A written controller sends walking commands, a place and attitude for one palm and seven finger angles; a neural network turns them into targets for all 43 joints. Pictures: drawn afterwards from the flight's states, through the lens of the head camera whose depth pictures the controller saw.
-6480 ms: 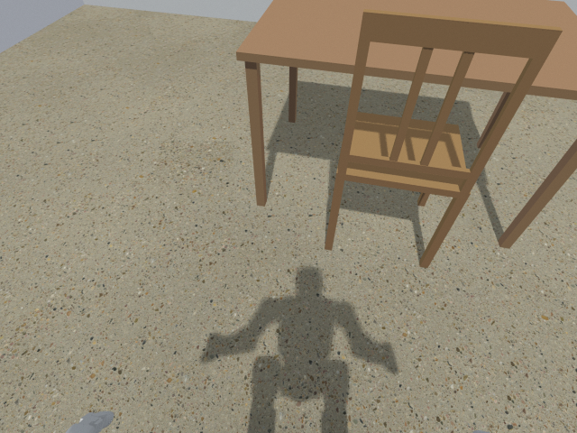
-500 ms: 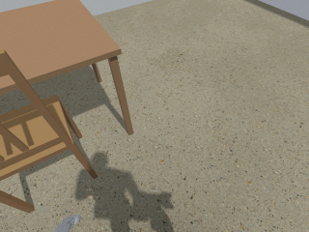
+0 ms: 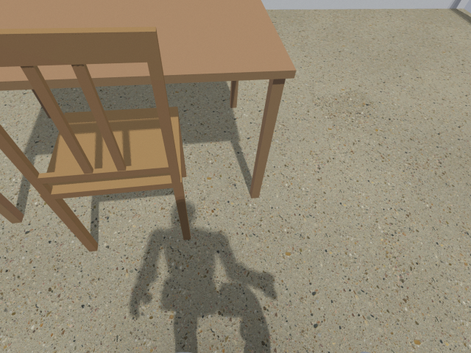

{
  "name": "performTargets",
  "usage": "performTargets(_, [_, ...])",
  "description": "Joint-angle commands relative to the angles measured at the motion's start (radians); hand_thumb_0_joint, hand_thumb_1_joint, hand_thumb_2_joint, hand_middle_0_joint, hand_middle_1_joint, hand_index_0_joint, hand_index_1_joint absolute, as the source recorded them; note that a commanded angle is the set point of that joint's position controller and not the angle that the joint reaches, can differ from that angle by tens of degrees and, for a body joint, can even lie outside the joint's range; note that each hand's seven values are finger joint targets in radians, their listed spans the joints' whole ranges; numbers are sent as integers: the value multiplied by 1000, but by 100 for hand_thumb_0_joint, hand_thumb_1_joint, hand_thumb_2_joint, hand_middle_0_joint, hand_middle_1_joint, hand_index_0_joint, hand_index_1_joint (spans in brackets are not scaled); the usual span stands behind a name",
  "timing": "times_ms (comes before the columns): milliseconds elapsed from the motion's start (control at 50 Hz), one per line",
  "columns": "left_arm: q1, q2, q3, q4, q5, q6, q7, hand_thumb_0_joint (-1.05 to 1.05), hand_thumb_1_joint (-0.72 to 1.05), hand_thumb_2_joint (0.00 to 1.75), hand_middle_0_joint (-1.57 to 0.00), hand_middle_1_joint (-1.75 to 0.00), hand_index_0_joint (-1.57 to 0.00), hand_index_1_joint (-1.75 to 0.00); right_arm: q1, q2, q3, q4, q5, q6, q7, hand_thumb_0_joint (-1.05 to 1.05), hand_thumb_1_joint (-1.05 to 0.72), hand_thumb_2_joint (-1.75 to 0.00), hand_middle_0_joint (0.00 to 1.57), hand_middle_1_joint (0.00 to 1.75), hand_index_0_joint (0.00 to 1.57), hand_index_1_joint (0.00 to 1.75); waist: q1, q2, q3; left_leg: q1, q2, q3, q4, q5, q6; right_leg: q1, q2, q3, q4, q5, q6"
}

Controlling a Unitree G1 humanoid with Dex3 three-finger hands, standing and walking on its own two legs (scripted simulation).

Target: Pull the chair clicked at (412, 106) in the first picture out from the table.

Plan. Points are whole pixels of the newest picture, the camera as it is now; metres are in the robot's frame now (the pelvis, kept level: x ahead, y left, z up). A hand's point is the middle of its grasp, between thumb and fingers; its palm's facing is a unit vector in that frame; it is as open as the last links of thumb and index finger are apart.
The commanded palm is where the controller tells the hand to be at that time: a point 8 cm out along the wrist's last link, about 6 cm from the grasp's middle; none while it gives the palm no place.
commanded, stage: turn to face it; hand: left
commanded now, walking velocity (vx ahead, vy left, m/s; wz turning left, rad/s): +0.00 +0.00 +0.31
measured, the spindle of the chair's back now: (64, 128) +0.58 +0.48 -0.05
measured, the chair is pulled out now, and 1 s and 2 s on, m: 0.00 0.00 0.00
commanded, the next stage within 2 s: take the last steps up to it in 0.28 s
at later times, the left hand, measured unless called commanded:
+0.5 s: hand out of the picture +0.06 +0.20 -0.14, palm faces +0.14 -0.96 -0.24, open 7.4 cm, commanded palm none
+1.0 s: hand out of the picture -0.05 +0.20 -0.17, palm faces +0.33 -0.93 -0.14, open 7.4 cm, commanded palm none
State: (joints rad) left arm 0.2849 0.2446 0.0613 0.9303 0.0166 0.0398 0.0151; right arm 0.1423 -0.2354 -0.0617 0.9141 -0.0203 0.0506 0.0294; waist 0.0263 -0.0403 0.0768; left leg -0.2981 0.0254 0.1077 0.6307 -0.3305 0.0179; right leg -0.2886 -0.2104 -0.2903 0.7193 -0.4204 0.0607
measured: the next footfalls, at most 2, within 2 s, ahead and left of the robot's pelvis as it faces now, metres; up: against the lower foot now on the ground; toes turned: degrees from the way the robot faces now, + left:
right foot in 0.50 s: +0.04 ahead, -0.11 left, +0.00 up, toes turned +3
left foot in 0.96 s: +0.16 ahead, +0.21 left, +0.00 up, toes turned +19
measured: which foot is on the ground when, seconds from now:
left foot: down 0.00-0.50, up 0.52-0.94, down 0.96-1.00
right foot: up 0.00-0.48, down 0.50-0.96, up 0.98-1.00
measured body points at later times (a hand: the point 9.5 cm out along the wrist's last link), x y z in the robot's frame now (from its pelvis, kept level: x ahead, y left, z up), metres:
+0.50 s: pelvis +0.00 +0.00 +0.01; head +0.01 -0.01 +0.46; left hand +0.05 +0.25 -0.12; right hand +0.05 -0.23 -0.15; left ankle +0.00 +0.10 -0.72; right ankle +0.00 -0.11 -0.72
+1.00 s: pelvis +0.10 +0.08 +0.00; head +0.13 +0.11 +0.45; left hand -0.06 +0.25 -0.15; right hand +0.23 -0.13 -0.14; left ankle +0.13 +0.19 -0.72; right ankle +0.01 -0.10 -0.70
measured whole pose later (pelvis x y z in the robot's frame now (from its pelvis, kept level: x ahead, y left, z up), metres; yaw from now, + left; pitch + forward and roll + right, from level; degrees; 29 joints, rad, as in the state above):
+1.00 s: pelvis +0.10 +0.08 +0.00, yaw +13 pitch +0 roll +0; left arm 0.47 0.13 0.03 1.16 0.02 -0.02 0.01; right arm 0.18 -0.17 -0.05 1.01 -0.03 -0.04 0.02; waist 0.05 -0.03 0.06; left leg -0.38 0.04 0.11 0.63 -0.24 0.03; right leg -0.12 -0.13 -0.10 0.73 -0.50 0.03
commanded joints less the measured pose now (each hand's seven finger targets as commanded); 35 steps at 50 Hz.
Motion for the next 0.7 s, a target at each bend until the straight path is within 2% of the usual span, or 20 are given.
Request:
performTargets(0, [-92,63,15,-115,2,-10,13,0,90,90,-20,-30,-20,-30,182,-254,-55,-18,1,-38,-41,0,-90,-90,20,30,20,30,-98,311,-199,320,370,-426,-253,709,200,-344,63,250,429,-205,14])
performTargets(20, [-97,77,20,-93,-2,-12,9,0,90,90,-20,-30,-20,-30,125,-210,-45,-29,0,-37,-46,0,-90,-90,20,30,20,30,-86,266,-156,269,323,-360,-257,670,188,-336,62,267,463,-125,15])
performTargets(60, [-52,79,23,-49,-2,-11,-1,0,90,90,-20,-30,-20,-30,42,-156,-21,-48,2,-45,-48,0,-90,-90,20,30,20,30,-35,193,-109,203,237,-252,-277,653,145,-278,71,263,462,0,21])
performTargets(80, [-26,79,21,-32,-1,-9,-1,0,90,90,-20,-30,-20,-30,32,-148,-18,-48,5,-49,-47,0,-90,-90,20,30,20,30,-27,189,-110,201,215,-221,-286,649,136,-258,78,259,451,32,24])
performTargets(100, [-20,80,20,-25,-1,-9,-2,0,90,90,-20,-30,-20,-30,37,-141,-16,-48,7,-51,-48,0,-90,-90,20,30,20,30,-26,164,-110,194,209,-218,-293,646,137,-242,82,260,425,42,26])
performTargets(160, [-27,70,15,-19,-1,-3,5,0,90,90,-20,-30,-20,-30,68,-138,-17,-29,7,-50,-49,0,-90,-90,20,30,20,30,-34,138,-103,224,214,-247,-310,614,151,-234,95,263,363,51,34])
performTargets(300, [-101,48,8,-47,-3,-5,9,0,90,90,-20,-30,-20,-30,103,-133,-22,-2,-3,-37,-48,0,-90,-90,20,30,20,30,-59,165,-55,176,223,-342,-336,421,178,-171,126,265,167,-16,13])
performTargets(360, [-81,23,4,-42,-5,-10,14,0,90,90,-20,-30,-20,-30,91,-126,-22,7,-7,-35,-49,0,-90,-90,20,30,20,30,-47,178,-68,136,218,-367,-324,402,177,-90,149,260,64,-17,-6])
performTargets(400, [-38,17,0,-26,-5,-24,11,0,90,90,-20,-30,-20,-30,102,-121,-20,18,-6,-38,-46,0,-90,-90,20,30,20,30,-32,150,-99,110,198,-381,-313,269,169,4,173,248,-50,19,-18])
performTargets(440, [30,15,0,0,2,-38,7,0,90,90,-20,-30,-20,-30,95,-97,-16,24,1,-39,-43,0,-90,-90,20,30,20,30,0,113,-95,-20,141,-360,-284,-37,126,187,173,232,-271,125,-28])
performTargets(460, [68,50,7,12,11,-50,8,0,90,90,-20,-30,-20,-30,104,-59,-10,27,6,-42,-38,0,-90,-90,20,30,20,30,17,17,-71,-152,64,-296,-179,-168,78,299,97,319,-389,51,-51])
performTargets(480, [117,127,24,17,24,-57,13,0,90,90,-20,-30,-20,-30,112,1,2,3,13,-46,-33,0,-90,-90,20,30,20,30,33,-215,-37,-350,-71,-150,66,-233,15,363,-126,634,-530,-209,-144])
performTargets(500, [152,171,32,7,10,-54,16,0,90,90,-20,-30,-20,-30,59,-55,-11,-26,-3,-41,-26,0,-90,-90,20,30,20,30,64,-188,5,-390,-57,-138,257,-242,1,248,-266,783,-644,-375,-227])
performTargets(520, [134,157,36,12,2,-67,17,0,90,90,-20,-30,-20,-30,34,-70,-20,-20,-12,-38,-18,0,-90,-90,20,30,20,30,51,-186,35,-398,-27,-175,363,-166,8,180,-241,799,-677,-390,-235])
performTargets(540, [91,119,28,13,4,-77,16,0,90,90,-20,-30,-20,-30,57,-72,-25,-6,-11,-40,-10,0,-90,-90,20,30,20,30,16,-132,64,-398,-4,-177,418,-96,11,144,-208,711,-662,-328,-221])
performTargets(560, [52,83,17,10,4,-87,13,0,90,90,-20,-30,-20,-30,94,-57,-28,22,-13,-40,-3,0,-90,-90,20,30,20,30,-15,-70,56,-375,8,-164,450,-14,2,141,-150,581,-628,-190,-192])
performTargets(580, [49,58,9,12,3,-96,11,0,90,90,-20,-30,-20,-30,124,-36,-26,40,-13,-39,0,0,-90,-90,20,30,20,30,-28,-48,47,-350,14,-147,465,43,-7,138,-106,481,-604,-67,-173])
performTargets(600, [56,43,8,19,4,-103,11,0,90,90,-20,-30,-20,-30,146,-21,-25,50,-12,-39,2,0,-90,-90,20,30,20,30,-36,-64,43,-344,21,-137,467,76,-13,144,-86,418,-599,4,-166])
performTargets(640, [96,21,-1,45,3,-112,11,0,90,90,-20,-30,-20,-30,145,-8,-22,55,-10,-39,1,0,-90,-90,20,30,20,30,-31,-86,56,-351,34,-120,458,131,-26,151,-71,349,-604,105,-161])
performTargets(680, [148,14,-6,73,5,-118,11,0,90,90,-20,-30,-20,-30,116,-4,-19,49,-9,-41,2,0,-90,-90,20,30,20,30,-16,-96,61,-366,47,-108,418,151,-30,177,-73,336,-604,153,-170])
